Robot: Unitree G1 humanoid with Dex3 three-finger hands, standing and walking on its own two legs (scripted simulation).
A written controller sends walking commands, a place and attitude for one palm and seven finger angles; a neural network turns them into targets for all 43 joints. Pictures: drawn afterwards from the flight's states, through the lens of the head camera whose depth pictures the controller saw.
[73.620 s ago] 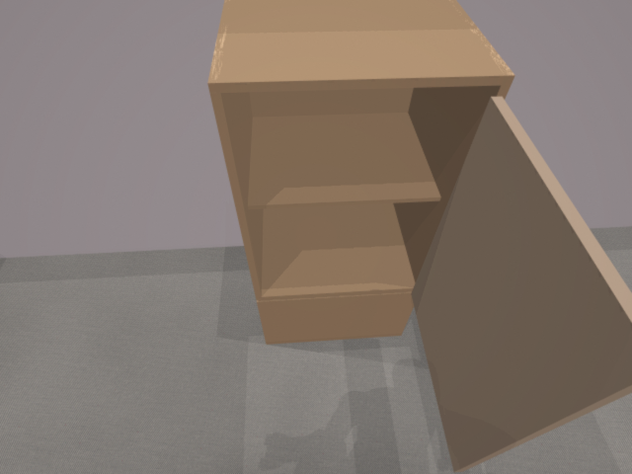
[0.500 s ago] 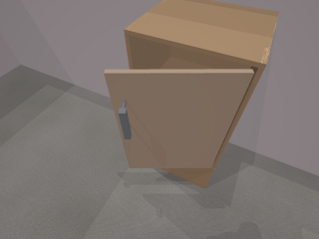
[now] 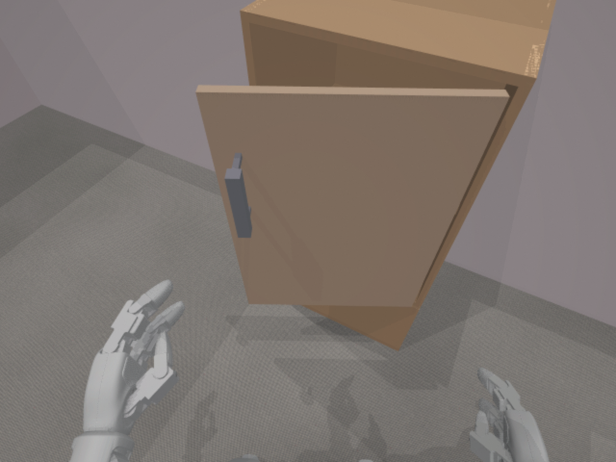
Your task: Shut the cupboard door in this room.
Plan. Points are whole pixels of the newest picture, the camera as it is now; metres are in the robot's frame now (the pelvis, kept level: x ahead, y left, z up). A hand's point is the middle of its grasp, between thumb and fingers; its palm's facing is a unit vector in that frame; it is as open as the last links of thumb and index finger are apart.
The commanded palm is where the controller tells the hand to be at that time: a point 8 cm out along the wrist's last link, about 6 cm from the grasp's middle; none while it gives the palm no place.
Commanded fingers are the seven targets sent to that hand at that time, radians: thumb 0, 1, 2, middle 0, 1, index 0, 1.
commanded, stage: raise the hand and make a fist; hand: left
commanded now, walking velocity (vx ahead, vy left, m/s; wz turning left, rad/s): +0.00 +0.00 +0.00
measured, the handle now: (241, 196) +0.50 +0.14 +0.04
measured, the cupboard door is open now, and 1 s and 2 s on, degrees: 27 27 27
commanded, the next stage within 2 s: bring the fist close to the handle in 1.64 s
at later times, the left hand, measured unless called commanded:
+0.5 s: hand (137, 414) +0.18 +0.21 +0.01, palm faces +0.04 -1.00 -0.02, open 4.4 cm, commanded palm +0.15 +0.26 +0.01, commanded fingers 0.00 0.90 0.90 -0.92 -1.08 -0.92 -1.08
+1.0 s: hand (122, 396) +0.19 +0.23 +0.03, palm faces +0.06 -1.00 -0.03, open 3.1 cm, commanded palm +0.17 +0.28 +0.03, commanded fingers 0.00 0.90 0.90 -1.30 -1.50 -1.30 -1.50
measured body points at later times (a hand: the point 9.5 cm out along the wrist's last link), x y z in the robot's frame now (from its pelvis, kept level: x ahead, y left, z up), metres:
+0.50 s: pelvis -0.04 +0.04 -0.04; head +0.02 +0.04 +0.40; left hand +0.17 +0.26 +0.01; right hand +0.12 -0.18 -0.13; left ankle +0.00 +0.15 -0.68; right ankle +0.00 -0.09 -0.68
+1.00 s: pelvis -0.02 +0.04 -0.03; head +0.04 +0.05 +0.41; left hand +0.18 +0.28 +0.03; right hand +0.19 -0.17 -0.09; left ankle +0.00 +0.15 -0.68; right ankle +0.00 -0.09 -0.68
